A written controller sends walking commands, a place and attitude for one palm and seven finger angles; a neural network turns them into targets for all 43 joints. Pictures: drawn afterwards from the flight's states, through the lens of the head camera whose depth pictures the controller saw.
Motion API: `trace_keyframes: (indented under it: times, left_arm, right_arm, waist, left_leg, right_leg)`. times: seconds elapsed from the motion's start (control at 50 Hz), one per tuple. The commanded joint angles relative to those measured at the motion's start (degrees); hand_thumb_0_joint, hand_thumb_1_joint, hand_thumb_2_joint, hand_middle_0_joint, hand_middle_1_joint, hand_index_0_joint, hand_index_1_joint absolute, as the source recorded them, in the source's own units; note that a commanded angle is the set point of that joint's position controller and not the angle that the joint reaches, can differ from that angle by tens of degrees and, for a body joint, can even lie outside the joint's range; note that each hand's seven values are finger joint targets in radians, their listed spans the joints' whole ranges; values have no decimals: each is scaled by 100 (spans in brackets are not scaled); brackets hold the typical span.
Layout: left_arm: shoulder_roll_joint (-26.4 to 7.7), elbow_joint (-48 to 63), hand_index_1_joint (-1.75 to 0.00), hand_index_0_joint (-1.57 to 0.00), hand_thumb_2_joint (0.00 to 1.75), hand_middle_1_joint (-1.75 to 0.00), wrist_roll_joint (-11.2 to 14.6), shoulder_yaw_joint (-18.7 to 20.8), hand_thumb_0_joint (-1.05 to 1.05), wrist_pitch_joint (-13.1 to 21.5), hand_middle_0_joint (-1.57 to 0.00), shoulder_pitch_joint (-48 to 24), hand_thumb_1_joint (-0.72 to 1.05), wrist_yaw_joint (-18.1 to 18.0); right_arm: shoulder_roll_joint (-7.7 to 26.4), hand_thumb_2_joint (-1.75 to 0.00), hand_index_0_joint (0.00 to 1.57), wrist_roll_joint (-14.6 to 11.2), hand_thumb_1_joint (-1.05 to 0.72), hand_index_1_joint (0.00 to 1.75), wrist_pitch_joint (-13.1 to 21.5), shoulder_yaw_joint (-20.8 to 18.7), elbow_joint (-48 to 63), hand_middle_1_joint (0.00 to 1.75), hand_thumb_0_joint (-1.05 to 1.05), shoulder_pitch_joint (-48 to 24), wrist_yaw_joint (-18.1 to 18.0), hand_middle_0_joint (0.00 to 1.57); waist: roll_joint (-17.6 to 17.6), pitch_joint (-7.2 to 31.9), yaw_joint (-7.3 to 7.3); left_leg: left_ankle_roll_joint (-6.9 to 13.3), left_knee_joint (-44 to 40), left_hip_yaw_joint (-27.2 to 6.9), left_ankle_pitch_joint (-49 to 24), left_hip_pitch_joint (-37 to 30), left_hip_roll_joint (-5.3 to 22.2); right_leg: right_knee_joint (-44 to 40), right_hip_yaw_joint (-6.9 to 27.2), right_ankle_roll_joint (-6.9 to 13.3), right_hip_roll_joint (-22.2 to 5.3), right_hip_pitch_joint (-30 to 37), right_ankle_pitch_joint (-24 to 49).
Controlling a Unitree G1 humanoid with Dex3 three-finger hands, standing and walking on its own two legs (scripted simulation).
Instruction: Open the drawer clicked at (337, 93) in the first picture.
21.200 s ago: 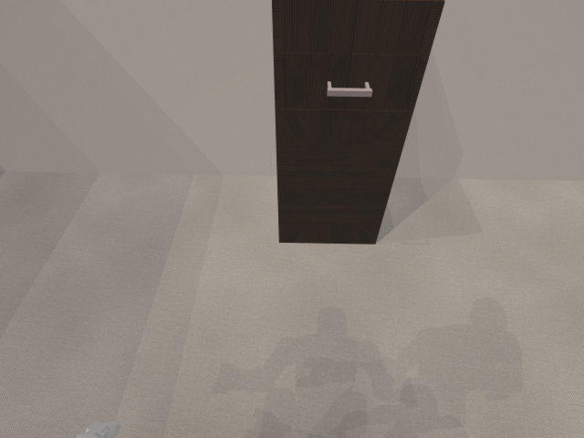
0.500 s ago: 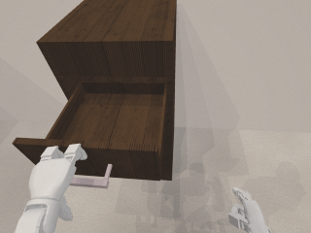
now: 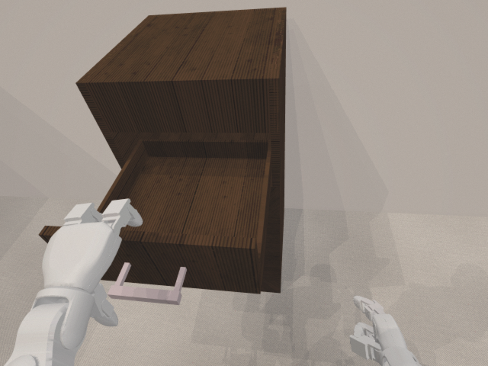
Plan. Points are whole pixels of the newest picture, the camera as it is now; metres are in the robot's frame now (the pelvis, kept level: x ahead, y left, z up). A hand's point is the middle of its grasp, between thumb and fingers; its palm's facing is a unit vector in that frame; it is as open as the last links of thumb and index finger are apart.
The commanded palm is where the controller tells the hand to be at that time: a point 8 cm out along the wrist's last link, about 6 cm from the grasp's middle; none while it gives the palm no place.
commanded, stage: lift the hand off the handle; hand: left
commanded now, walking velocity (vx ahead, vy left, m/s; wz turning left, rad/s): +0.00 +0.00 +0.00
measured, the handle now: (149, 283) +0.24 +0.23 -0.02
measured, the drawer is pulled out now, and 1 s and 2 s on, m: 0.30 0.30 0.30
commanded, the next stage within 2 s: draw the hand back to the body in 0.22 s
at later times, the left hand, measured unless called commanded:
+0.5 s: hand (104, 269) +0.20 +0.23 +0.12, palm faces +0.08 -0.07 -0.99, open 13.8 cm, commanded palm +0.16 +0.24 +0.18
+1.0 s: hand (89, 276) +0.18 +0.24 +0.14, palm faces +0.23 -0.53 -0.82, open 13.8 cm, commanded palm +0.14 +0.25 +0.18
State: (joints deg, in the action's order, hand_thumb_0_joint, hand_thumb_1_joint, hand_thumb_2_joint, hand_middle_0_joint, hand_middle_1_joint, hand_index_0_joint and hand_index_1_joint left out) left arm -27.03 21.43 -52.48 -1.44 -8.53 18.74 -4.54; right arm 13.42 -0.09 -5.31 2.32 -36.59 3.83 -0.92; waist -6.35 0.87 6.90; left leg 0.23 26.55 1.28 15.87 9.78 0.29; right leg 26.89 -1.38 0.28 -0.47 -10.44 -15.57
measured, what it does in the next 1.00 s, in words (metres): stands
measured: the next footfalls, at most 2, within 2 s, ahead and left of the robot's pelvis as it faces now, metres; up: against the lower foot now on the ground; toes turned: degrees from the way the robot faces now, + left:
none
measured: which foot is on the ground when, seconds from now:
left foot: down 0.00-1.00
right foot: down 0.00-1.00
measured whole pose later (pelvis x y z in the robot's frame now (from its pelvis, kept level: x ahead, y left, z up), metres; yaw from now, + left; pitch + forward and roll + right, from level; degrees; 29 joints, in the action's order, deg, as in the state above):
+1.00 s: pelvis -0.02 +0.00 +0.00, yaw +0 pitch -4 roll +0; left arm -25.9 24.2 -21.5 10.3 1.5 24.5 -4.0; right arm 13.7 -0.4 0.3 1.6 -35.3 4.7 -2.8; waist -6.2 -2.6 5.8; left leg -0.1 26.2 0.5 14.6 8.0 1.0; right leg 24.8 -2.1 0.7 0.3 -7.7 -13.6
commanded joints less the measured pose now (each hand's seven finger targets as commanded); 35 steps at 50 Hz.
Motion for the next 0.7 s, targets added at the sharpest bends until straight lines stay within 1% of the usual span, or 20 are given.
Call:
trace_keyframes:
  times: [0.0,0.02,0.04,0.08,0.1,0.12,0.18,0.2,0.22,0.28,0.3,0.38,0.44,0.48,0.5,0.52,0.58,0.6,0.62,0.68]
  left_arm:
    - [-1012,1475,-120,-30,30,-120,66,714,0,15,-30,-779,-50,20]
    - [-1183,1373,-120,-30,30,-120,131,876,0,28,-30,-728,-50,45]
    - [-1154,1464,-120,-30,30,-120,130,834,0,49,-30,-811,-50,81]
    - [-1385,1592,-120,-30,30,-120,186,1103,0,56,-30,-954,-50,97]
    - [-1198,1691,-120,-30,30,-120,141,899,0,105,-30,-1017,-50,127]
    - [-1345,1339,-120,-30,30,-120,195,1110,0,102,-30,-672,-50,129]
    - [-1061,1222,-120,-30,30,-120,362,1004,0,57,-30,-425,-50,240]
    - [-1044,1176,-120,-30,30,-120,312,917,0,76,-30,-556,-50,281]
    - [-1292,1017,-120,-30,30,-120,329,1105,0,77,-30,-609,-50,286]
    - [-1368,1250,-120,-30,30,-120,292,1153,0,155,-30,-988,-50,273]
    - [-1217,1310,-120,-30,30,-120,204,952,0,249,-30,-1117,-50,265]
    - [-1419,1443,-120,-30,30,-120,323,1234,0,512,-30,-980,-50,124]
    - [-1535,1034,-120,-30,30,-120,283,1430,0,622,-30,-778,-50,58]
    - [-1697,970,-120,-30,30,-120,352,1688,0,598,-30,-686,-50,32]
    - [-1515,986,-120,-30,30,-120,319,1507,0,611,-30,-704,-50,33]
    - [-1535,937,-120,-30,30,-120,397,1538,0,593,-30,-558,-50,27]
    - [-1545,1171,-120,-30,30,-120,548,1611,0,567,-30,-424,-50,45]
    - [-1372,1187,-120,-30,30,-120,506,1402,0,575,-30,-362,-50,74]
    - [-1379,1178,-120,-30,30,-120,538,1391,0,579,-30,-303,-50,84]
    - [-1392,1423,-120,-30,30,-120,552,1414,0,587,-30,-226,-50,68]
  right_arm:
    - [507,-90,20,-10,-90,30,289,-125,1088,30,0,-1063,-5,20]
    - [550,-90,20,-23,-90,30,253,-181,1006,30,0,-1081,-30,20]
    - [566,-90,20,-7,-90,30,249,-159,1050,30,0,-1096,-29,20]
    - [584,-90,20,-48,-90,30,272,-141,1099,30,0,-1233,-31,20]
    - [523,-90,20,-10,-90,30,306,-110,1112,30,0,-1125,-8,20]
    - [553,-90,20,-27,-90,30,270,-182,988,30,0,-1084,-28,20]
    - [576,-90,20,-98,-90,30,267,-164,1066,30,0,-1196,37,20]
    - [548,-90,20,-60,-90,30,269,-139,1028,30,0,-1066,54,20]
    - [601,-90,20,-70,-90,30,226,-192,945,30,0,-1050,14,20]
    - [610,-90,20,-76,-90,30,291,-156,1063,30,0,-1212,-17,20]
    - [558,-90,20,-28,-90,30,334,-123,1065,30,0,-1121,-8,20]
    - [592,-90,20,-30,-90,30,451,-190,1072,30,0,-1144,-91,20]
    - [607,-90,20,17,-90,30,438,-219,926,30,0,-1011,-110,20]
    - [603,-90,20,-29,-90,30,458,-214,956,30,0,-1103,-85,20]
    - [558,-90,20,-2,-90,30,461,-195,949,30,0,-1053,-60,20]
    - [581,-90,20,-19,-90,30,424,-244,908,30,0,-1025,-67,20]
    - [631,-90,20,-52,-90,30,487,-246,1031,30,0,-1115,-54,20]
    - [598,-90,20,-24,-90,30,496,-220,1033,30,0,-1025,-40,20]
    - [630,-90,20,-36,-90,30,468,-277,972,30,0,-1005,-53,20]
    - [661,-90,20,-61,-90,30,525,-246,1088,30,0,-1098,-64,20]
  waist:
    - [376,913,3]
    - [254,758,-17]
    - [374,692,-10]
    - [271,725,11]
    - [245,894,26]
    - [315,663,8]
    - [349,460,6]
    - [487,539,0]
    - [503,378,-47]
    - [387,583,-34]
    - [339,789,-9]
    - [275,898,2]
    - [513,594,32]
    - [408,621,68]
    - [388,717,83]
    - [263,569,47]
    - [306,709,61]
    - [366,752,39]
    - [349,606,-23]
    - [313,539,-13]
  left_leg:
    - [114,-306,-20,-1953,-289,-53]
    - [96,-376,-20,-1921,-334,-45]
    - [102,-402,-22,-1859,-314,-66]
    - [82,-397,-71,-1764,-312,-36]
    - [108,-377,-20,-1852,-393,-65]
    - [88,-433,-25,-1887,-357,-54]
    - [61,-443,-28,-1729,-240,-49]
    - [80,-454,18,-1679,-216,-76]
    - [77,-507,23,-1587,-185,-84]
    - [84,-436,-20,-1435,-248,-86]
    - [107,-404,12,-1506,-317,-117]
    - [97,-333,-40,-1463,-441,-117]
    - [91,-372,-14,-1405,-253,-156]
    - [67,-329,-43,-1375,-211,-137]
    - [77,-314,6,-1428,-203,-156]
    - [68,-379,0,-1420,-194,-156]
    - [58,-301,-19,-1485,-209,-145]
    - [82,-287,30,-1502,-192,-162]
    - [74,-348,18,-1454,-188,-154]
    - [63,-309,-21,-1318,-173,-114]
  right_leg:
    - [-337,-59,71,102,528,1539]
    - [-432,-11,76,145,528,1544]
    - [-464,-52,56,127,511,1506]
    - [-504,47,89,157,558,1421]
    - [-479,-24,71,84,592,1439]
    - [-528,-1,80,146,577,1494]
    - [-563,8,74,159,494,1447]
    - [-539,-54,49,108,522,1354]
    - [-609,7,47,136,490,1314]
    - [-630,104,65,141,469,1157]
    - [-590,26,59,77,509,1130]
    - [-662,115,61,123,468,1151]
    - [-679,84,47,81,420,1122]
    - [-657,181,76,99,445,1123]
    - [-593,108,60,45,470,1133]
    - [-630,116,67,77,453,1157]
    - [-573,141,54,94,484,1312]
    - [-538,58,25,52,454,1281]
    - [-593,75,25,77,403,1247]
    - [-619,86,36,106,267,1037]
